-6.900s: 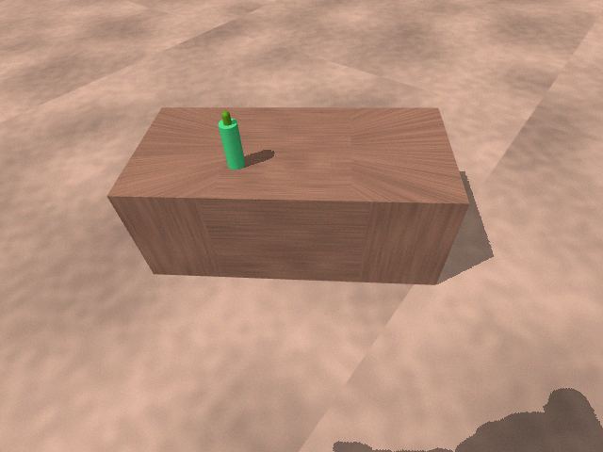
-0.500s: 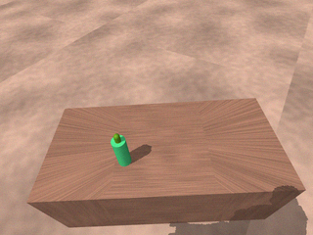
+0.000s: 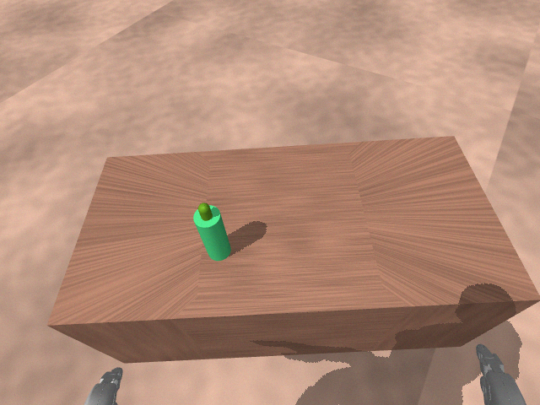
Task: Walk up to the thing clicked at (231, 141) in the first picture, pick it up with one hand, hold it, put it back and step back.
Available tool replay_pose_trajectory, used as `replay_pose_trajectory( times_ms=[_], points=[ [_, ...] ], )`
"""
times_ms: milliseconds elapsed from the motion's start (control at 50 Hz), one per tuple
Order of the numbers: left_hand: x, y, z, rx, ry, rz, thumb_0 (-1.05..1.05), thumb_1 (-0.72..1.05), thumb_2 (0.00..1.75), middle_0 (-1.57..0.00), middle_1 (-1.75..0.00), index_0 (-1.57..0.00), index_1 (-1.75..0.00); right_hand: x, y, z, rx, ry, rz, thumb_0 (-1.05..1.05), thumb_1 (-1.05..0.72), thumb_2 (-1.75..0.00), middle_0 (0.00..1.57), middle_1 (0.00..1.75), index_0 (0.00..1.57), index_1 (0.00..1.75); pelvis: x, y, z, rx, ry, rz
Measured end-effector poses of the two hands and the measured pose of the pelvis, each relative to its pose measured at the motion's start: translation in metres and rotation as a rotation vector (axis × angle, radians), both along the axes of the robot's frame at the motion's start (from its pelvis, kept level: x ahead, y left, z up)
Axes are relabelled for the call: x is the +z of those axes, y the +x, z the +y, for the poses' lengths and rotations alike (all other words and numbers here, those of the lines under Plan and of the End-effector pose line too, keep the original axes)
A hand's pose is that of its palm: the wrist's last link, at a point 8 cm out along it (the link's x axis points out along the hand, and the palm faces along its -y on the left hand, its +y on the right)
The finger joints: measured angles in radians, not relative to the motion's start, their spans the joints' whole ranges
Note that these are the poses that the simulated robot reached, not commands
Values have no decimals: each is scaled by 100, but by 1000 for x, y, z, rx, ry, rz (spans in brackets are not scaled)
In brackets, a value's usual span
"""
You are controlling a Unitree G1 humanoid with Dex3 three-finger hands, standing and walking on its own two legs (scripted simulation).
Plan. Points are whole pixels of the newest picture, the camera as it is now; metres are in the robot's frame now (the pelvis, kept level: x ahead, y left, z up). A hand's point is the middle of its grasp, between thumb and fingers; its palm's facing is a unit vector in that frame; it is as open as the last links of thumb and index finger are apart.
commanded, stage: go down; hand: left
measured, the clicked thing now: (212, 230) +0.53 +0.18 -0.20
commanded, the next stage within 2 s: none
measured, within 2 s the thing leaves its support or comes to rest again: neither
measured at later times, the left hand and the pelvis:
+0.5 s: hand (132, 399) +0.17 +0.25 -0.11, palm faces +0.07 -0.95 -0.32, open 17.5 cm; pelvis +0.02 +0.01 -0.01, yaw +1 degrees
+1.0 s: hand (106, 351) +0.23 +0.29 -0.06, palm faces +0.19 -0.94 -0.27, open 17.5 cm; pelvis +0.00 +0.00 -0.01, yaw +2 degrees
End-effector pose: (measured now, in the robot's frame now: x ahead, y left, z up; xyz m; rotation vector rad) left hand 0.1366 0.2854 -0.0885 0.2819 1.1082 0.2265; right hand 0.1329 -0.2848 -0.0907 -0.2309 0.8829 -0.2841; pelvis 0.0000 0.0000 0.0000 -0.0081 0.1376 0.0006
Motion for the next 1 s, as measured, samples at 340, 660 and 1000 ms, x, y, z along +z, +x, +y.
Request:
replay_pose_trajectory(
  times_ms=[340,660,1000],
  points=[
    [11,17,6,0,-20,-51,0,-58,3,-10,-5,-9,-6,10,30,23,31,7,-120,-1,49,-5,5,5,6,5,-6,17,10,12,-13,13],
    [21,12,13,23,-10,-97,0,-59,5,-9,-5,-8,-7,18,28,24,63,-4,-179,-1,51,-5,5,5,6,5,-11,14,5,21,-12,11],
    [56,66,46,45,-24,-349,-1,-57,7,-7,-4,-6,-5,45,24,45,130,-10,-345,-1,55,-4,5,5,6,5,-13,-3,-4,36,-9,-28]
  ],
)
